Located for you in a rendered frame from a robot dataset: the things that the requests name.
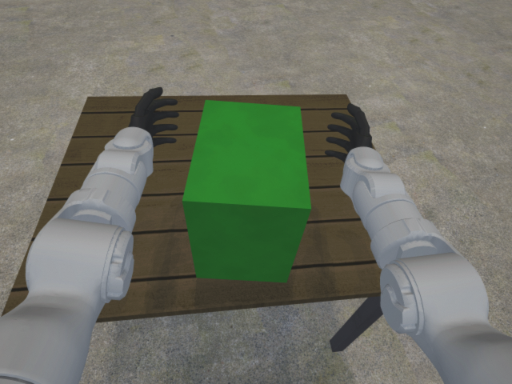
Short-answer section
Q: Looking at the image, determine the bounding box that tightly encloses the right robot hand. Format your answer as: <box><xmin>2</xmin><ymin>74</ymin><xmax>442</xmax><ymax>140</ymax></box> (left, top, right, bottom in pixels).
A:
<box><xmin>325</xmin><ymin>103</ymin><xmax>373</xmax><ymax>163</ymax></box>

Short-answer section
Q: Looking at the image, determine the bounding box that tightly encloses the left robot forearm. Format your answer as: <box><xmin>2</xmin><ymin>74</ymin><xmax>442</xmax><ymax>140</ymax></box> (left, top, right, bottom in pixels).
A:
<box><xmin>26</xmin><ymin>127</ymin><xmax>154</xmax><ymax>290</ymax></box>

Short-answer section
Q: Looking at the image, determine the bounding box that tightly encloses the table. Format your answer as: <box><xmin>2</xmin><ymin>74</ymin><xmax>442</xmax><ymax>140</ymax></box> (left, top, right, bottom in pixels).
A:
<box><xmin>2</xmin><ymin>94</ymin><xmax>383</xmax><ymax>352</ymax></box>

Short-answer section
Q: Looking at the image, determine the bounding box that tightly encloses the robot right upper arm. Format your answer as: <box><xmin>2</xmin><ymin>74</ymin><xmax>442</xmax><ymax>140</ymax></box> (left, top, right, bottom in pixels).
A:
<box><xmin>380</xmin><ymin>253</ymin><xmax>512</xmax><ymax>384</ymax></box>

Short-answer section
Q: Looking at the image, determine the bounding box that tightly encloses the carton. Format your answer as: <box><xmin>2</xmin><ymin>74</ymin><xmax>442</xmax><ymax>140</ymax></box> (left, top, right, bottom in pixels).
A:
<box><xmin>182</xmin><ymin>100</ymin><xmax>311</xmax><ymax>282</ymax></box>

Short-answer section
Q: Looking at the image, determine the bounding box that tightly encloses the right robot forearm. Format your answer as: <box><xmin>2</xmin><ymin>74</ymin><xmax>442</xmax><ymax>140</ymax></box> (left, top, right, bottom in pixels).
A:
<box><xmin>340</xmin><ymin>146</ymin><xmax>489</xmax><ymax>317</ymax></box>

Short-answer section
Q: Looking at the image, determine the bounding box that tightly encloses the robot left upper arm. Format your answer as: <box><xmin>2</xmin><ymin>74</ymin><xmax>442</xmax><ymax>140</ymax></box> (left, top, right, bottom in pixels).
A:
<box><xmin>0</xmin><ymin>218</ymin><xmax>134</xmax><ymax>384</ymax></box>

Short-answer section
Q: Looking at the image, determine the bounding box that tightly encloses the left robot hand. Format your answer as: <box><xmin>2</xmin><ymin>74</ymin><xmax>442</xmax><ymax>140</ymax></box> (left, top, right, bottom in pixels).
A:
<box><xmin>128</xmin><ymin>87</ymin><xmax>179</xmax><ymax>147</ymax></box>

